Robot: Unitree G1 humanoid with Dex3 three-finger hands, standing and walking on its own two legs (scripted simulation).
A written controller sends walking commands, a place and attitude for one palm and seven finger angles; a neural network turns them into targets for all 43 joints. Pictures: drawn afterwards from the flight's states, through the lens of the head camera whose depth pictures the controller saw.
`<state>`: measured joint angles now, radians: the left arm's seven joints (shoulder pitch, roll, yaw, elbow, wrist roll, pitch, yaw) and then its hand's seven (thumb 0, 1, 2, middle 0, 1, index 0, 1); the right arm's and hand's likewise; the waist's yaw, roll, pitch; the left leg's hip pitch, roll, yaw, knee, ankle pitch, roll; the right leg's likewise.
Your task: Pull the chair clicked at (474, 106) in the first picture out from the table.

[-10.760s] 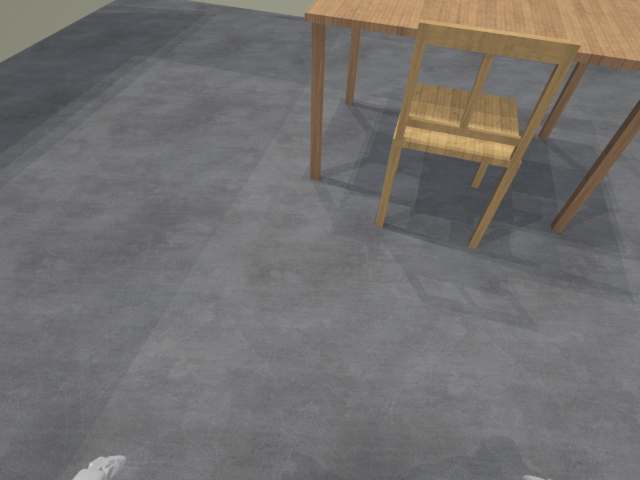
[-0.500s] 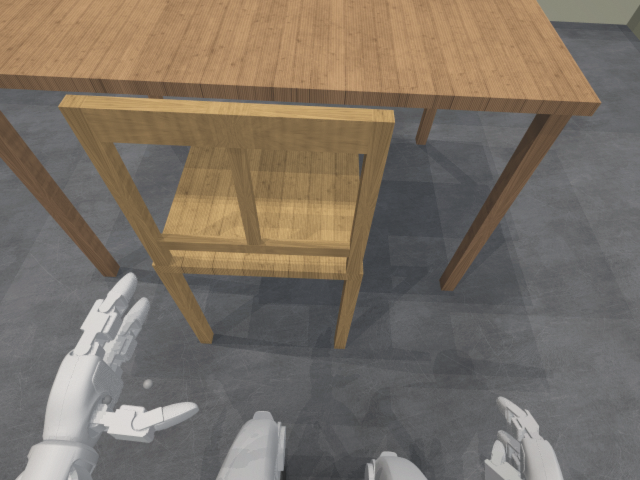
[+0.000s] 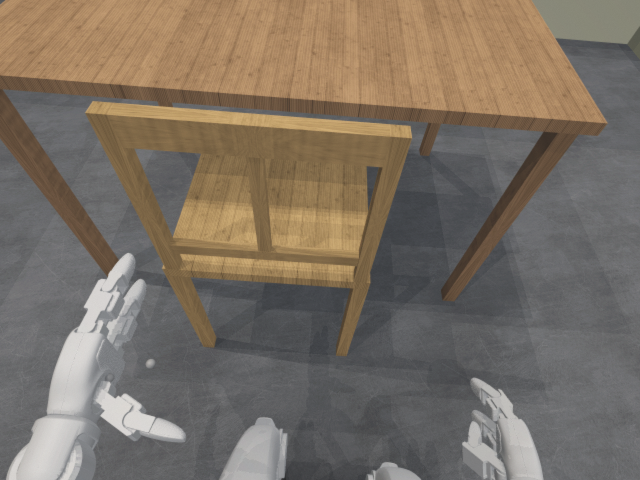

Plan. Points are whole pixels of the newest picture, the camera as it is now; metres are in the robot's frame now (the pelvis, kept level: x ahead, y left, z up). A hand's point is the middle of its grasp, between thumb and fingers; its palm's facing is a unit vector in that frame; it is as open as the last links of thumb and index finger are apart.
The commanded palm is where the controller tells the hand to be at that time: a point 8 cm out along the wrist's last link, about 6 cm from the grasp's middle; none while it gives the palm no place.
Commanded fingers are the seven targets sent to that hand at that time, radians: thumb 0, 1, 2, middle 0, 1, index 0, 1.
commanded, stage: raise the hand toward the chair's back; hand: left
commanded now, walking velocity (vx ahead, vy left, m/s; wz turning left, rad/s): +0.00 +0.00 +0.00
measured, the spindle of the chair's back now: (260, 207) +0.52 +0.14 -0.03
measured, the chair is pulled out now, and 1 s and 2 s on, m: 0.00 0.00 0.00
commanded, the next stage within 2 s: aim the fingers beside a spindle in 0.60 s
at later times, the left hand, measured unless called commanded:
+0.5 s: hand (165, 353) +0.24 +0.19 +0.05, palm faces +0.02 -1.00 -0.06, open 16.9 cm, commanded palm +0.22 +0.25 +0.05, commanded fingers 0.00 -0.50 0.30 -0.06 -0.08 -0.06 -0.08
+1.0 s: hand (199, 334) +0.27 +0.16 +0.04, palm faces -0.01 -1.00 -0.05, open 16.9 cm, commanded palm +0.26 +0.22 +0.04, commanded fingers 0.00 -0.50 0.30 -0.06 -0.08 -0.06 -0.08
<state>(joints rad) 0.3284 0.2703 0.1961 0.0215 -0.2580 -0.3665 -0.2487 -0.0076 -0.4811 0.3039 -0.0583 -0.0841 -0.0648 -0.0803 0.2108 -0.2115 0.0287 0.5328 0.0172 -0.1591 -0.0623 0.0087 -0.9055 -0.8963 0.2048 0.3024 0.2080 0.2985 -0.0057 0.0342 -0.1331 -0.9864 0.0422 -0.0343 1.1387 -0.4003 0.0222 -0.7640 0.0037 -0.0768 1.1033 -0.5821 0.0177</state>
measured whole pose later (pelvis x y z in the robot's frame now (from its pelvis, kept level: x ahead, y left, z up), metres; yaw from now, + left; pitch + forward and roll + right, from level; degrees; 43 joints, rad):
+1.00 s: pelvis +0.01 -0.02 +0.00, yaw +0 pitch +16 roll -3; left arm 0.22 0.24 0.17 0.13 -0.25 -0.40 -0.23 -0.01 -0.49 0.30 -0.06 -0.08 -0.06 -0.08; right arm 0.21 -0.24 0.00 0.57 0.01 -0.15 -0.06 0.01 -0.91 -0.90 0.20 0.30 0.21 0.30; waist -0.02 0.04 -0.14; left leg -1.00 0.05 -0.03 1.14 -0.42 -0.01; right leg -0.79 0.01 -0.07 1.13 -0.61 -0.01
